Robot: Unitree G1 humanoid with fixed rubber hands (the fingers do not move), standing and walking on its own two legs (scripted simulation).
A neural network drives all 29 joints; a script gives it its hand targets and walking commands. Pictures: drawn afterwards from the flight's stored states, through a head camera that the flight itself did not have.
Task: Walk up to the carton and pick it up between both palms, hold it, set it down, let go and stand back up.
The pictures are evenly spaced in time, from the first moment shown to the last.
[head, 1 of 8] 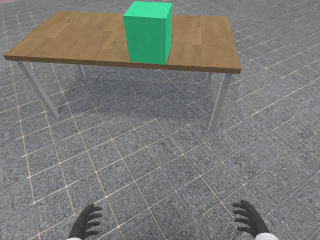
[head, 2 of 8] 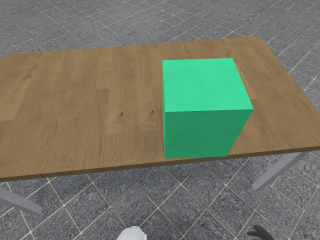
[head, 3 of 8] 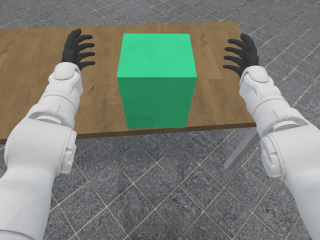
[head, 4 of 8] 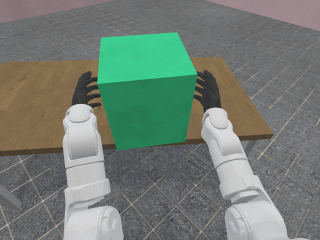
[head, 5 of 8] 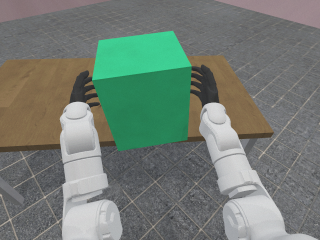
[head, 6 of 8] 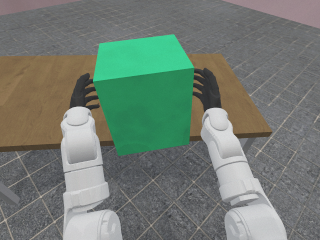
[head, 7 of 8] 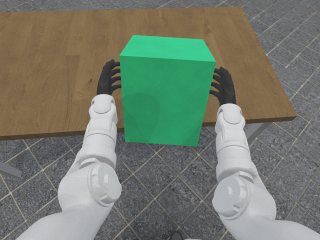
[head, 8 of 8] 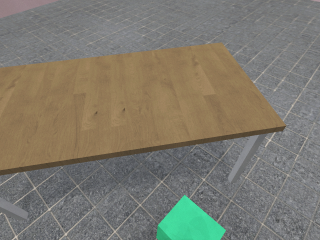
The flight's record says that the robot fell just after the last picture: no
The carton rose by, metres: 0.18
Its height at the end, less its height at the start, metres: -0.64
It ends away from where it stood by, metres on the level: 0.34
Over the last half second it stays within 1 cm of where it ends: yes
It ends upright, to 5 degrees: no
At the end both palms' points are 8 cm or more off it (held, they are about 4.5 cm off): yes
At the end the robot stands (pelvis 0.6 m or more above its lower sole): yes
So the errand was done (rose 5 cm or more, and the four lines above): no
